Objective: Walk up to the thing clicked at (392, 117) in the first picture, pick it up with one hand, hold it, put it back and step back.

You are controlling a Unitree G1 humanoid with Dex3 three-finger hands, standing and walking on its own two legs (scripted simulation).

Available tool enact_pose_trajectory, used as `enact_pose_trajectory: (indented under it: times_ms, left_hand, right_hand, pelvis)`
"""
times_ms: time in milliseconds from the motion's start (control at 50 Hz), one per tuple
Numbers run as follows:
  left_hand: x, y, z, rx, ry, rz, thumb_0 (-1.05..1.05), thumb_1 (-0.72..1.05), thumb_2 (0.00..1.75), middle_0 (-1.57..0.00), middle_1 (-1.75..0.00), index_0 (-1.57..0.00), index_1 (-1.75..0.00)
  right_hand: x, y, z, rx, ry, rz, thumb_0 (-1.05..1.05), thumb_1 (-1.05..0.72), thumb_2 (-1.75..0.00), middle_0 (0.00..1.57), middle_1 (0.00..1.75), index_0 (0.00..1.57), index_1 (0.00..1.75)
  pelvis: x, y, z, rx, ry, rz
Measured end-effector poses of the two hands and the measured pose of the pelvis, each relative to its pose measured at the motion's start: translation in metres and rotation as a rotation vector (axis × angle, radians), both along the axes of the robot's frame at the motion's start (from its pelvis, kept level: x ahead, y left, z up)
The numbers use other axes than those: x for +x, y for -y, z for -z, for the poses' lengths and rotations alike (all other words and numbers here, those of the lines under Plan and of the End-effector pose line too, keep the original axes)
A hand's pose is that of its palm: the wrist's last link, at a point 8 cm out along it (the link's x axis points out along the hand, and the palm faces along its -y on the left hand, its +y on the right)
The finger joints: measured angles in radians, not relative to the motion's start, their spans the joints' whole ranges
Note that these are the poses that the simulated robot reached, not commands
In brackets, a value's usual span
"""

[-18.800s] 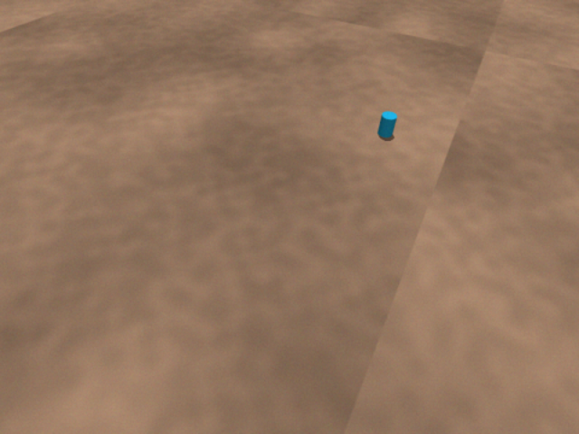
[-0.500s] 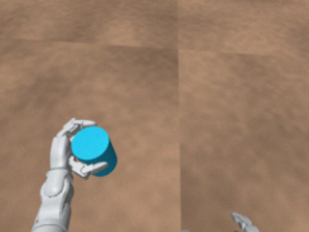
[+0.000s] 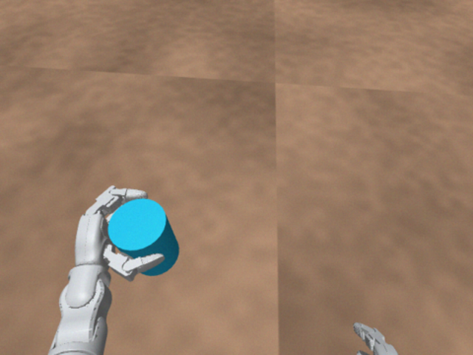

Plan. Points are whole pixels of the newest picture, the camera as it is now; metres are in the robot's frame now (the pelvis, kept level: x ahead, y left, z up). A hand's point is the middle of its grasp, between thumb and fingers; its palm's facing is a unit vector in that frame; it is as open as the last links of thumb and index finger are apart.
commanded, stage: hold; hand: left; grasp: from the side
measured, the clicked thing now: (147, 239) +0.32 +0.16 +0.01
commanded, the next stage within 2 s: crouch in 1.86 s
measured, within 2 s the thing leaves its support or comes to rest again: neither
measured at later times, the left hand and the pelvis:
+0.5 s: hand (135, 229) +0.33 +0.17 +0.04, palm faces +0.08 -1.00 -0.01, open 11.8 cm; pelvis +0.00 +0.00 +0.00, yaw +0 degrees
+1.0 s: hand (134, 233) +0.32 +0.17 +0.04, palm faces +0.08 -1.00 -0.01, open 11.8 cm; pelvis +0.00 +0.00 +0.00, yaw +0 degrees
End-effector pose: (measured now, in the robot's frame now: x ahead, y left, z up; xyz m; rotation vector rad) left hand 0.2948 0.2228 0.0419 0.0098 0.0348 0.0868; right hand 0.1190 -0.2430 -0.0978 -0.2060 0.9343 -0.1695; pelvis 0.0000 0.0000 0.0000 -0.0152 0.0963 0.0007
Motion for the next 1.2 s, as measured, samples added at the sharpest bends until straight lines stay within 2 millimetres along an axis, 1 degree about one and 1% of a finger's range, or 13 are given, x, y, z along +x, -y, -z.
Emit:
enact_pose_trajectory:
  times_ms: [120,360,620,800,920,1200]
  left_hand:
    - [-0.001,0.0,-0.001,0.003,0.003,0.001,-0.06,-0.61,0.96,-0.62,-0.97,-0.67,-1.01]
    - [0.003,-0.002,-0.001,0.003,0.0,0.006,-0.06,-0.61,0.96,-0.61,-0.98,-0.67,-1.01]
    - [0.007,-0.001,-0.001,0.0,0.002,0.008,-0.06,-0.61,0.96,-0.61,-0.98,-0.66,-1.01]
    - [0.006,-0.002,0.0,-0.005,0.002,0.01,-0.06,-0.61,0.96,-0.61,-0.98,-0.66,-1.01]
    - [0.001,-0.001,0.001,-0.001,0.0,0.013,-0.06,-0.61,0.96,-0.61,-0.98,-0.66,-1.01]
    - [0.001,-0.001,0.0,0.001,0.006,0.005,-0.06,-0.61,0.96,-0.61,-0.98,-0.66,-1.02]
  right_hand:
    - [0.004,-0.001,-0.002,-0.002,0.007,-0.006,0.01,-0.94,-0.91,0.2,0.29,0.2,0.3]
    - [0.008,-0.001,-0.002,-0.002,0.008,-0.007,0.01,-0.93,-0.91,0.2,0.29,0.2,0.3]
    - [0.003,-0.003,-0.002,0.0,-0.004,-0.004,0.01,-0.93,-0.91,0.2,0.29,0.2,0.3]
    - [-0.002,-0.004,0.0,0.006,-0.01,-0.002,0.01,-0.93,-0.91,0.2,0.29,0.2,0.3]
    - [-0.004,-0.003,-0.001,0.005,-0.01,-0.002,0.01,-0.93,-0.91,0.2,0.29,0.2,0.3]
    - [0.0,-0.003,-0.002,-0.001,0.003,-0.008,0.01,-0.93,-0.91,0.2,0.29,0.2,0.3]
  pelvis:
    - [0.001,0.0,-0.001,0.0,0.005,-0.002]
    - [0.004,-0.001,-0.002,-0.001,0.001,-0.001]
    - [0.004,-0.003,-0.002,-0.003,0.002,0.0]
    - [0.001,-0.004,-0.001,-0.002,0.003,0.001]
    - [0.0,-0.004,-0.002,-0.002,0.004,0.001]
    - [-0.001,-0.003,-0.001,-0.002,0.006,-0.003]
